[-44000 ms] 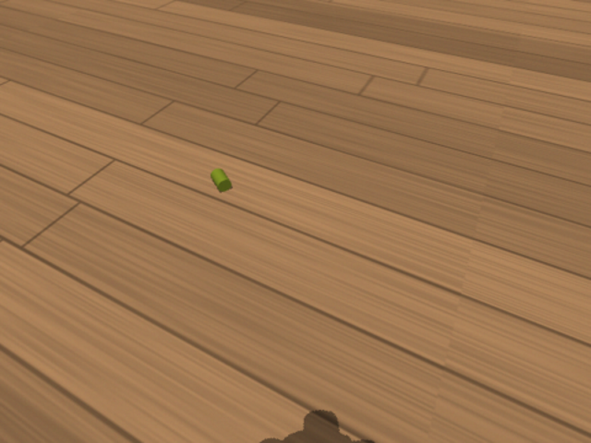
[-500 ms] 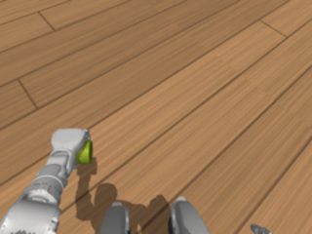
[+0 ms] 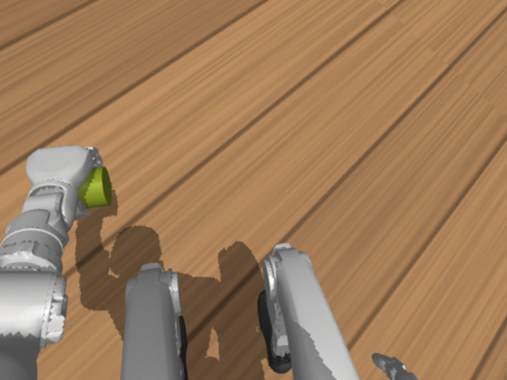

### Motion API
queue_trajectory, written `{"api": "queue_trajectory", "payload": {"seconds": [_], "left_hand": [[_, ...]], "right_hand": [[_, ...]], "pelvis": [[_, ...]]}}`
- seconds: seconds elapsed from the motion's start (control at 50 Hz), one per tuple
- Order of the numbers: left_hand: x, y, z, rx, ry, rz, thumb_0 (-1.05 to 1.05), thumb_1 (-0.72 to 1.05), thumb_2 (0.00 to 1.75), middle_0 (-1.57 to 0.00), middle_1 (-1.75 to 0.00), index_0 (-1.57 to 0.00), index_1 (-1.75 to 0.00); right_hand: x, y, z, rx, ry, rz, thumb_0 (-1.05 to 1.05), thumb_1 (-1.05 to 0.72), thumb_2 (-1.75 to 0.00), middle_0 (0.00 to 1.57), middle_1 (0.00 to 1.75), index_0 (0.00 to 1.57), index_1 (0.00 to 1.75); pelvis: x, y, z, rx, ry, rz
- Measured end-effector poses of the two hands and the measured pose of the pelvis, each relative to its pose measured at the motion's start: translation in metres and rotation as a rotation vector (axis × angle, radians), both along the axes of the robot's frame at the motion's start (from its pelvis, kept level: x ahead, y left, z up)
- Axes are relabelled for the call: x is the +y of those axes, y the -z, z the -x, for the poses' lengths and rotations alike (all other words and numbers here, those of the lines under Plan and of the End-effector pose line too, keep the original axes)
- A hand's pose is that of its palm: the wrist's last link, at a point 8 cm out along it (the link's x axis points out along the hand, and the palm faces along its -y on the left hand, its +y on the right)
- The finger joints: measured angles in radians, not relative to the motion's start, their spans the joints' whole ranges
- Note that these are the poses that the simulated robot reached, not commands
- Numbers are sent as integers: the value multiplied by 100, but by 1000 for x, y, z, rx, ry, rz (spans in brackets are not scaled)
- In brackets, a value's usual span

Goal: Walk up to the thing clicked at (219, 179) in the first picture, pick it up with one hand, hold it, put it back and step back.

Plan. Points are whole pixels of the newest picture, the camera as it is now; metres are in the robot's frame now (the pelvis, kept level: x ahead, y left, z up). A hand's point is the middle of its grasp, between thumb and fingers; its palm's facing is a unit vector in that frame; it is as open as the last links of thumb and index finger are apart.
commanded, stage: crouch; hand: left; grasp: from above
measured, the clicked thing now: (76, 189) +0.46 +0.25 -0.19
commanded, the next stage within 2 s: lower in 0.84 s
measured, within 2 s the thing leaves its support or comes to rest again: neither
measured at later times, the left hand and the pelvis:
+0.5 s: hand (86, 187) +0.48 +0.26 -0.25, palm faces -0.48 -0.03 -0.88, open 9.7 cm; pelvis +0.00 +0.00 -0.08, yaw -2 degrees
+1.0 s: hand (91, 186) +0.50 +0.26 -0.30, palm faces -0.46 -0.03 -0.89, open 9.6 cm; pelvis -0.01 +0.00 -0.12, yaw -4 degrees
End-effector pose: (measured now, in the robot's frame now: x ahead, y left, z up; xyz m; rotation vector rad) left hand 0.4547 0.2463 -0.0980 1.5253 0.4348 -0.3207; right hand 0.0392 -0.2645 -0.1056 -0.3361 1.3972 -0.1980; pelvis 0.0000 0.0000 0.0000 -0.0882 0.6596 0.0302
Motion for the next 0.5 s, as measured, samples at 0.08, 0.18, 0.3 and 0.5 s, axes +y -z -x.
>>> {"api": "queue_trajectory", "payload": {"seconds": [0.08, 0.18, 0.3, 0.5], "left_hand": [[2, 22, -9, -11, 2, -7, 0, 8, 33, -77, -37, -79, -34], [5, 41, -20, -26, -12, -17, 0, 8, 33, -78, -36, -79, -33], [8, 60, -28, -12, -36, -19, 0, 8, 33, -78, -35, -79, -33], [11, 94, -33, 17, -19, -4, 0, 10, 29, -79, -35, -80, -32]], "right_hand": [[-7, 12, -4, 6, -29, 11, 1, -90, -89, 21, 30, 20, 29], [-16, 26, -3, 19, -52, 17, 1, -90, -90, 20, 30, 20, 29], [-21, 41, 6, 46, -48, 12, 0, -91, -90, 20, 30, 20, 29], [-15, 64, 29, 116, -30, -13, 0, -91, -90, 20, 30, 20, 29]], "pelvis": [[-2, 18, -1, 10, -2, 6], [-4, 36, 0, 10, 4, 11], [-4, 54, 1, 6, 13, 16], [-4, 81, 5, -8, 19, 24]]}}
